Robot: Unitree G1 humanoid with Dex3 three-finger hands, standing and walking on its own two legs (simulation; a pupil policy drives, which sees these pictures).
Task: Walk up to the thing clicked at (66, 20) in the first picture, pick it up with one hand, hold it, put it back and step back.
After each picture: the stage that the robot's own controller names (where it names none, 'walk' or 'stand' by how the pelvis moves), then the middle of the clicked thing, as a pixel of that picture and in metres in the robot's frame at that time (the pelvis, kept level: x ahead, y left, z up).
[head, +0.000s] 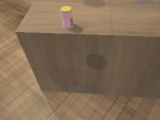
stand; (67, 17) +0.86 +0.10 -0.03
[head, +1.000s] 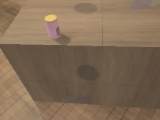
walk; (52, 27) +0.75 +0.20 -0.02
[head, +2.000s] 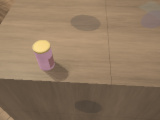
stand; (44, 55) +0.48 +0.18 +0.00
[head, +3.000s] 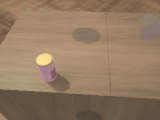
stand; (46, 68) +0.47 +0.17 -0.03
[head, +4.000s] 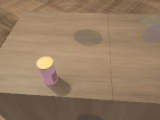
stand; (47, 71) +0.45 +0.17 -0.03
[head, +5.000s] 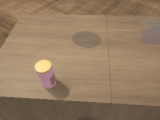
stand; (46, 74) +0.44 +0.18 -0.04
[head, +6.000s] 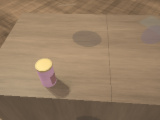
stand; (46, 73) +0.44 +0.18 -0.03
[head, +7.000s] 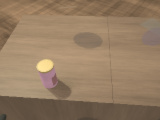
rise first; (47, 74) +0.44 +0.18 -0.03
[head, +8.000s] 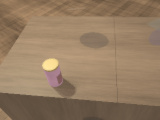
go down; (53, 73) +0.45 +0.17 -0.03
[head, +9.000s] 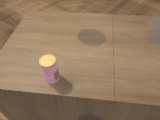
go down; (50, 69) +0.46 +0.17 -0.02
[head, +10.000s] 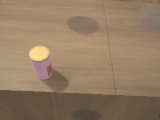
go down; (41, 63) +0.44 +0.15 +0.02
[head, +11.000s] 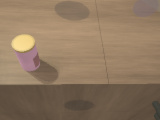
close in; (27, 53) +0.45 +0.16 +0.04
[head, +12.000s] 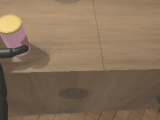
close; (14, 37) +0.48 +0.17 +0.07
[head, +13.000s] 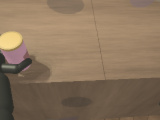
lift; (16, 52) +0.44 +0.18 +0.06
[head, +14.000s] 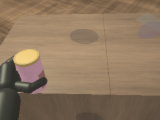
lift; (31, 72) +0.33 +0.16 +0.15
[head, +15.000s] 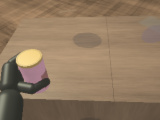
hold; (34, 72) +0.32 +0.16 +0.15
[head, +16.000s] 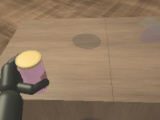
hold; (33, 73) +0.32 +0.16 +0.15
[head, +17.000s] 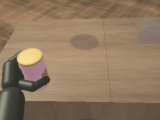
crouch; (34, 70) +0.34 +0.16 +0.15
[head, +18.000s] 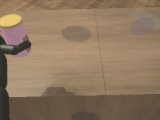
lower; (16, 36) +0.45 +0.19 +0.17
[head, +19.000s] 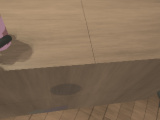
lower; out of the picture +0.51 +0.20 +0.07
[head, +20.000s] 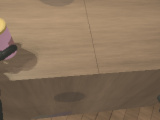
lower; out of the picture +0.48 +0.20 +0.06
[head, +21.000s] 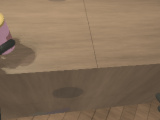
lower; out of the picture +0.50 +0.20 +0.07
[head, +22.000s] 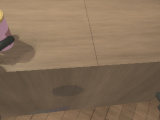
lower; out of the picture +0.50 +0.20 +0.07
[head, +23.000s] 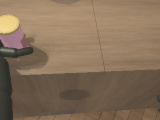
open; (12, 37) +0.48 +0.17 +0.07
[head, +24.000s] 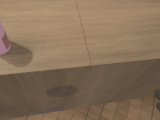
sink last; out of the picture +0.50 +0.19 +0.07
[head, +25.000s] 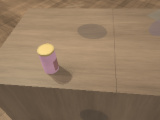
sink last; (48, 59) +0.49 +0.18 +0.03
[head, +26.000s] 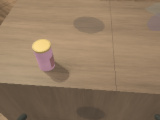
stand; (44, 55) +0.47 +0.18 +0.03
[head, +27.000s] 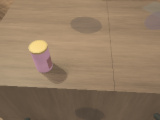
stand; (41, 56) +0.47 +0.18 +0.04
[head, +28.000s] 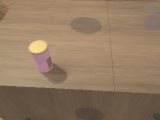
stand; (41, 57) +0.47 +0.18 +0.03
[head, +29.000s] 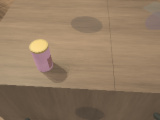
stand; (42, 56) +0.47 +0.18 +0.03
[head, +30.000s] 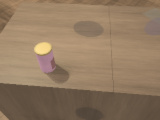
stand; (45, 58) +0.48 +0.18 +0.01
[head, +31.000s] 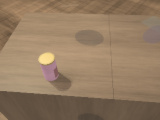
walk; (49, 67) +0.48 +0.17 -0.03
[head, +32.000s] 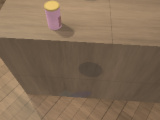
walk; (53, 15) +0.68 +0.15 +0.00
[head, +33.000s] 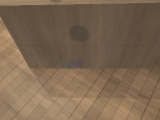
walk; out of the picture +1.00 +0.24 +0.00
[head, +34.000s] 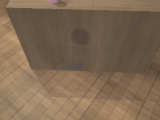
stand; out of the picture +1.08 +0.21 -0.03
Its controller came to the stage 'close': yes
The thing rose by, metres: 0.19
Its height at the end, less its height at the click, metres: +0.00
